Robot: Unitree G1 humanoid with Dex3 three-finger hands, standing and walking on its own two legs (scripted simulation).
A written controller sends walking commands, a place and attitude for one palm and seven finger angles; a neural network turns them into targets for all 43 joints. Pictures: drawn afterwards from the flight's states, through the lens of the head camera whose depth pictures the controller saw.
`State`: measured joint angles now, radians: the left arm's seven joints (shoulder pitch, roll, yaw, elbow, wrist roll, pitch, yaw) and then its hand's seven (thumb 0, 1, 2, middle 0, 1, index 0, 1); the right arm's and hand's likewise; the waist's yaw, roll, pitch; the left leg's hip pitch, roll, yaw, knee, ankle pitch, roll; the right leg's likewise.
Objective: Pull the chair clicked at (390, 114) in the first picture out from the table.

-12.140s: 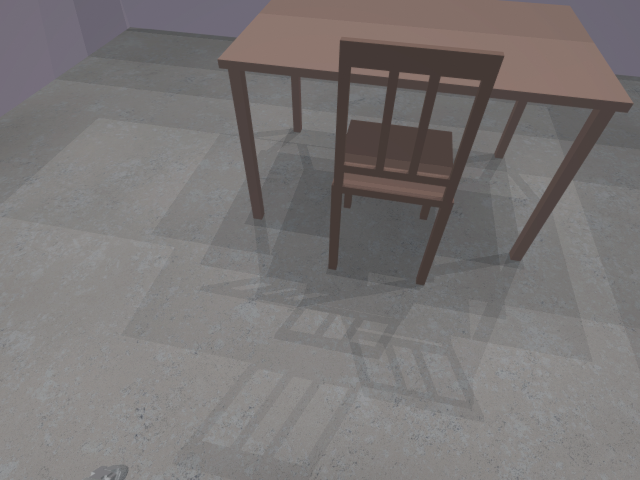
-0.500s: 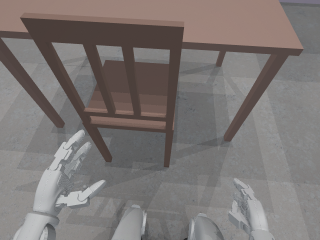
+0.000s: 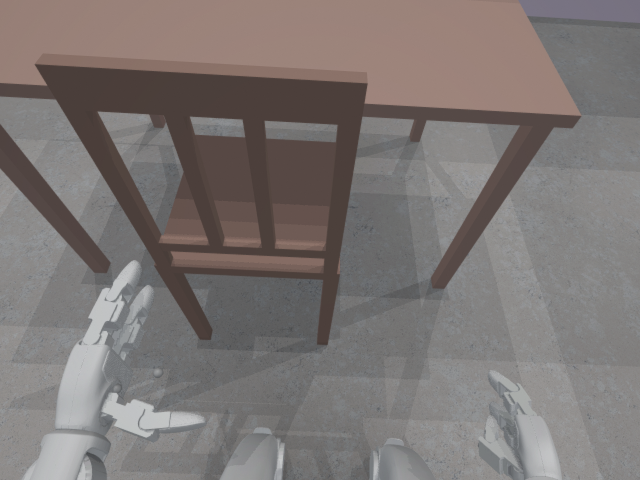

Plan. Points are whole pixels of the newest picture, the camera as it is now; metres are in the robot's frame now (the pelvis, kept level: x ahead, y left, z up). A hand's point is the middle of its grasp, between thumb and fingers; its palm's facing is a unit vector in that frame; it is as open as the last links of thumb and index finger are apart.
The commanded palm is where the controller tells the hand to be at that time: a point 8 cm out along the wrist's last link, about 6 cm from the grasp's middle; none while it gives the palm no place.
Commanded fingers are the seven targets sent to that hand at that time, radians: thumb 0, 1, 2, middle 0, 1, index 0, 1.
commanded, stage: raise the hand toward the chair's back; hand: left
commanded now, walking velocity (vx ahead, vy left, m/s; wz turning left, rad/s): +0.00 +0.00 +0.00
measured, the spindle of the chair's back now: (200, 189) +0.52 +0.22 +0.00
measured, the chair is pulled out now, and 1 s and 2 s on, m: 0.00 0.00 0.00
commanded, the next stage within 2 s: aim the fingers beside a spindle in 0.92 s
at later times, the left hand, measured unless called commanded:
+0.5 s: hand (149, 337) +0.26 +0.21 +0.05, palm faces +0.02 -1.00 -0.05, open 16.9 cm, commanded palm +0.23 +0.26 +0.06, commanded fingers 0.00 -0.50 0.30 -0.06 -0.08 -0.06 -0.08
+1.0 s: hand (156, 346) +0.25 +0.20 +0.06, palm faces +0.03 -1.00 -0.05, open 16.9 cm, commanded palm +0.23 +0.25 +0.06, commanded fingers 0.00 -0.50 0.30 -0.06 -0.08 -0.06 -0.08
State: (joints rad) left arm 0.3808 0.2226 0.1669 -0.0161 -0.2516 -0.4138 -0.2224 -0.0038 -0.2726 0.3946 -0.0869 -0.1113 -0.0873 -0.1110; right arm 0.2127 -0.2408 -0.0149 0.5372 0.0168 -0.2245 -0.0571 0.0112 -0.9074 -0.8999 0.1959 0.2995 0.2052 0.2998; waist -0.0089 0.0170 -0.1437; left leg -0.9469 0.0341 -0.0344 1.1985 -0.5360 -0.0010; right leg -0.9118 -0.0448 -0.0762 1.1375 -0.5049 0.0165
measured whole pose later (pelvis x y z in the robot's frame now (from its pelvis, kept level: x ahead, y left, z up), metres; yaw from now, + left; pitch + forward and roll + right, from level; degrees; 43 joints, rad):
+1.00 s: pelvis +0.01 -0.01 +0.01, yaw +0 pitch +16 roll -2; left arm 0.28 0.24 0.22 0.10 -0.28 -0.40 -0.28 -0.01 -0.50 0.30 -0.07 -0.08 -0.07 -0.08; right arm 0.22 -0.24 0.01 0.55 0.02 -0.19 -0.05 0.01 -0.91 -0.90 0.20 0.30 0.21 0.30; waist -0.01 0.03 -0.14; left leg -0.89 0.04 -0.04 1.13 -0.52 -0.01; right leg -0.86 -0.04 -0.08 1.08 -0.50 0.01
